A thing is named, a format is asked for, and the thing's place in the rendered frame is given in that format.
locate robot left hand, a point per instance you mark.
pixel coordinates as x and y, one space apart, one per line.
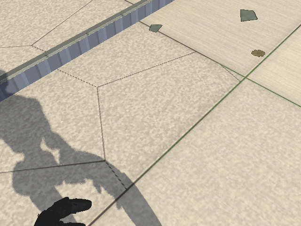
61 209

